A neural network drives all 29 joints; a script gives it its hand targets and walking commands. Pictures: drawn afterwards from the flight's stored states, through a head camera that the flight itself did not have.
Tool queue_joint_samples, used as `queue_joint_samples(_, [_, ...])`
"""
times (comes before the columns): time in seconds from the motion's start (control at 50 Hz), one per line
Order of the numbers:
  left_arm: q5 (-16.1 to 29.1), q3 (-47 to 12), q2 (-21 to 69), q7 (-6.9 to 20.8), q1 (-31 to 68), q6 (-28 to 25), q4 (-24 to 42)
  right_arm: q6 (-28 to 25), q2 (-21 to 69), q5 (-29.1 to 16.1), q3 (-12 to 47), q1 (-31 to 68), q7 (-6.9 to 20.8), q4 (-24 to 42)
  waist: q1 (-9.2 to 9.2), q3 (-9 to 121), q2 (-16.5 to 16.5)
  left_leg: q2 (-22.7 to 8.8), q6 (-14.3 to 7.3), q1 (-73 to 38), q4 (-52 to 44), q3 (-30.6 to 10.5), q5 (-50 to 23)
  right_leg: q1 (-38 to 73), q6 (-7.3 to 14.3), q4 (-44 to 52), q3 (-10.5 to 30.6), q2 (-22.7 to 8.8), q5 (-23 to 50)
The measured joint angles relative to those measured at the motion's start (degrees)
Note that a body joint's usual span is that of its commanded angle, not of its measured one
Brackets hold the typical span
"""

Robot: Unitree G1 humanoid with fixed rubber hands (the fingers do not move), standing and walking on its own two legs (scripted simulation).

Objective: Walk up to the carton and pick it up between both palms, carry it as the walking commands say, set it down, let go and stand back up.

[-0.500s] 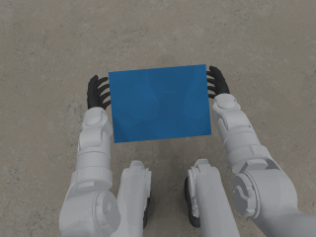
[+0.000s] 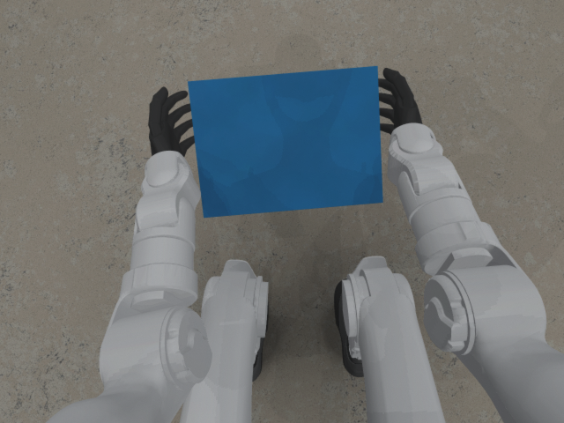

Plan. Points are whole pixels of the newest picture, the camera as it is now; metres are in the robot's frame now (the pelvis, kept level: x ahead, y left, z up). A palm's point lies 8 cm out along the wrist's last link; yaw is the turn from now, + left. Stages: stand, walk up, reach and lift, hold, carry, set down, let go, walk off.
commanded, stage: set down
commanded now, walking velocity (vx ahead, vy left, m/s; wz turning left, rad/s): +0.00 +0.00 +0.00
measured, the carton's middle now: (285, 147) +0.49 +0.02 -0.20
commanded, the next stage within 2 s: none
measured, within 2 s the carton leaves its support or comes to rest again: neither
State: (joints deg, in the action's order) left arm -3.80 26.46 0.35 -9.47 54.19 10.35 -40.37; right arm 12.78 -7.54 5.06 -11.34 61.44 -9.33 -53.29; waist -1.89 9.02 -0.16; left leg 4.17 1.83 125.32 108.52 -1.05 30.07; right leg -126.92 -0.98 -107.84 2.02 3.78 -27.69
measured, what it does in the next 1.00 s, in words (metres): lowers itself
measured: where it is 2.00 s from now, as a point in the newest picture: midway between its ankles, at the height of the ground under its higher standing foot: (301, 346)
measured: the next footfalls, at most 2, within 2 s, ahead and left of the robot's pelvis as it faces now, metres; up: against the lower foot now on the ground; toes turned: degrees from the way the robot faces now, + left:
none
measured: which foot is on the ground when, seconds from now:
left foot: down 0.00-1.00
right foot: down 0.00-1.00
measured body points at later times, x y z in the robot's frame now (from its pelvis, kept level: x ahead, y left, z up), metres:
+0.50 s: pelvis -0.01 +0.00 -0.05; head +0.32 -0.01 +0.26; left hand +0.50 +0.16 -0.19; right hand +0.52 -0.15 -0.20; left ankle +0.11 +0.12 -0.41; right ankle +0.12 -0.12 -0.41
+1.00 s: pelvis -0.01 +0.00 -0.07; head +0.32 -0.01 +0.23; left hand +0.50 +0.17 -0.22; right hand +0.52 -0.15 -0.23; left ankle +0.11 +0.12 -0.41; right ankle +0.12 -0.12 -0.41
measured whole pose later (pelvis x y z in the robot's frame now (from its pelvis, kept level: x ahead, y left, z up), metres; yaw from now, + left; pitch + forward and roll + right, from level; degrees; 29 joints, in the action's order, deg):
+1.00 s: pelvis -0.01 +0.00 -0.07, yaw +0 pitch +42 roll +0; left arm 9.4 14.0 -9.4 -12.3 70.3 1.9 -60.5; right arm 5.1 -16.2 -6.6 -1.1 76.9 -9.4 -69.9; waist -1.3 -6.3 -2.3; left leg 6.1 2.1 133.7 122.0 -0.9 29.9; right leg -134.4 -1.8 -121.1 1.5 3.0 -28.4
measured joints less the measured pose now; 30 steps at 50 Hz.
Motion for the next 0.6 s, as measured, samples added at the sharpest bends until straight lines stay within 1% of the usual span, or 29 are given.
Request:
queue_joint_samples(0.22, [3.37, -3.03, -2.20, -0.56, 3.02, -2.10, -2.43, -1.81, -2.67, -3.66, 3.03, 3.01, -0.86, -1.86, 0.25, -4.14, -0.37, 0.42, 0.38, 3.99, 4.18, -0.31, 0.22, -3.83, -0.05, -4.03, -0.50, -0.10, -0.25])
queue_joint_samples(0.38, [6.43, -5.72, -4.45, -1.81, 6.74, -3.43, -5.98, -3.16, -5.29, -7.36, 6.76, 6.84, -1.48, -5.54, 0.07, -7.77, -0.67, 0.56, 0.48, 5.76, 7.34, -0.11, 0.25, -5.66, -0.23, -7.18, -0.48, 0.01, -0.21])
queue_joint_samples(0.54, [7.89, -7.11, -6.26, -1.98, 11.11, -4.97, -11.08, -4.52, -6.90, -8.30, 7.82, 10.86, -1.41, -10.20, 0.24, -11.07, -1.12, 1.02, 0.56, 7.11, 9.71, -0.02, 0.39, -6.87, -0.25, -9.67, -0.53, -0.27, -0.61])
queue_joint_samples(0.6, [8.95, -8.32, -6.55, -2.20, 11.62, -5.54, -11.58, -5.10, -7.86, -9.78, 9.46, 11.49, -1.48, -10.94, 0.09, -12.00, -1.42, 1.13, 0.55, 7.90, 10.56, -0.07, 0.49, -7.54, -0.36, -10.42, -0.63, -0.31, -0.75])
